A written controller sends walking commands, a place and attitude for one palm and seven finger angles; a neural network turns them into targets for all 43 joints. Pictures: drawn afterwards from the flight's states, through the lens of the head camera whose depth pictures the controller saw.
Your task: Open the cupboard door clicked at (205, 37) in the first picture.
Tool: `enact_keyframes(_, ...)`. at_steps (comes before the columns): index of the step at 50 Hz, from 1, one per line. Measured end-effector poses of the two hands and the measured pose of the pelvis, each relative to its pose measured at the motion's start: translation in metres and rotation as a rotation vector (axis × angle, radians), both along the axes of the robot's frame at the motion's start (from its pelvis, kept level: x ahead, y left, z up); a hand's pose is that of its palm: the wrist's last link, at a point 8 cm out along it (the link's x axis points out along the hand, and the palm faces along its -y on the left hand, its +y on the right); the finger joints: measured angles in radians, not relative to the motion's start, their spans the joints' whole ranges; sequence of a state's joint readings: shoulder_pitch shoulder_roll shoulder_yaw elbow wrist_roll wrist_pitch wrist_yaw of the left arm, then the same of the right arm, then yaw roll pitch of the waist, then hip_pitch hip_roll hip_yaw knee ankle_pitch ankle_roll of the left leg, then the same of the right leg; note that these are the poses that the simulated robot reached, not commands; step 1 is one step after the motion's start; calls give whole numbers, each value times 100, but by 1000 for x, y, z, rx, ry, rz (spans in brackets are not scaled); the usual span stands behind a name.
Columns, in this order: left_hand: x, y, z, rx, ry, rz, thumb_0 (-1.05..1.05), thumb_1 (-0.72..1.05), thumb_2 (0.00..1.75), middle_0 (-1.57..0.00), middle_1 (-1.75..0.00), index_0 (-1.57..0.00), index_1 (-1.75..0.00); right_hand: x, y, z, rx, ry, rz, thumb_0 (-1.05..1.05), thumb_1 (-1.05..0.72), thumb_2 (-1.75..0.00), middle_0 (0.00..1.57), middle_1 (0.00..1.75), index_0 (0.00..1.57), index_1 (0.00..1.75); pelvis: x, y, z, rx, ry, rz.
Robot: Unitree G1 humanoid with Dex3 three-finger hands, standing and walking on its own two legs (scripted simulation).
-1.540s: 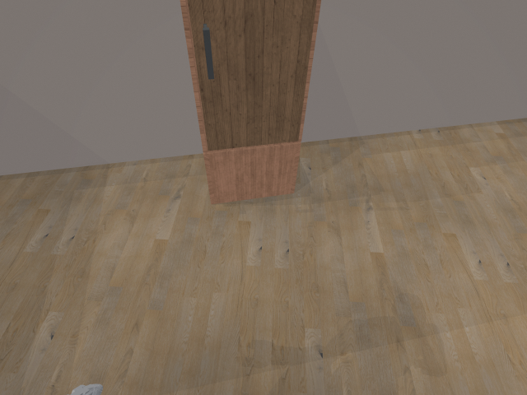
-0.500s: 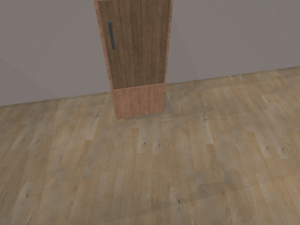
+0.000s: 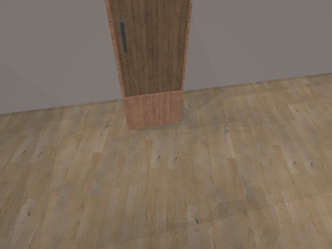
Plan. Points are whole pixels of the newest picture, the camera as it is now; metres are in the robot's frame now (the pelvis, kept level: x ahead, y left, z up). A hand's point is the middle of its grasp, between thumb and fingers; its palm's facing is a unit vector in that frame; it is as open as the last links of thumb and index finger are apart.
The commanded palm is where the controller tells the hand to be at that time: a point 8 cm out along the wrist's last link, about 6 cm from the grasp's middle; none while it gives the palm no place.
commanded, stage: walk to a spot facing it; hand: left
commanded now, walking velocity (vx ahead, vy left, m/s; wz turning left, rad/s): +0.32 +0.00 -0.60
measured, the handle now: (123, 35) +1.08 +0.29 +0.02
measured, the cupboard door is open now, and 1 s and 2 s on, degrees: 0 0 0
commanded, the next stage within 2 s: turn to face it in 1.28 s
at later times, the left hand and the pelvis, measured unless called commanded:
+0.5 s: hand out of the picture +0.06 +0.15 -0.17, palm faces -0.10 -0.98 -0.17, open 7.3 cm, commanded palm none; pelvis +0.08 -0.03 -0.01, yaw -12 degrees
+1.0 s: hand (121, 169) +0.41 +0.19 -0.18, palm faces -0.36 -0.91 -0.20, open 7.3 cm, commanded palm none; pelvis +0.27 +0.02 -0.01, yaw -27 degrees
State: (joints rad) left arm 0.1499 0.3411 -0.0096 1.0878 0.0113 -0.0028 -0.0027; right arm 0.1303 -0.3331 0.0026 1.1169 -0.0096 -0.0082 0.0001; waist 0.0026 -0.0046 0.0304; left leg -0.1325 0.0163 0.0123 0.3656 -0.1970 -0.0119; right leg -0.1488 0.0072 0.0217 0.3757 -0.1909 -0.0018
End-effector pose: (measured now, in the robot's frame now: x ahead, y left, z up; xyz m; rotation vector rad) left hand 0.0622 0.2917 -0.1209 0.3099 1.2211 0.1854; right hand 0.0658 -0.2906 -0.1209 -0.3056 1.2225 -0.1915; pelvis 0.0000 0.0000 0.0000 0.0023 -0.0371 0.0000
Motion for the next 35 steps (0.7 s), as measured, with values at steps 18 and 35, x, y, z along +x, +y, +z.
enact_keyframes(18,4,-67,-34,-103,118,-38,1,91,90,-20,-30,-20,-30,-46,19,-49,129,96,-203,1,-90,-90,20,30,20,30,47,-23,-26,0,6,-160)
enact_keyframes(35,65,-81,-30,-173,301,-54,1,91,90,-20,-30,-21,-30,143,36,-8,132,-143,-234,1,-91,-90,20,30,19,30,162,-9,-8,-25,40,-278)
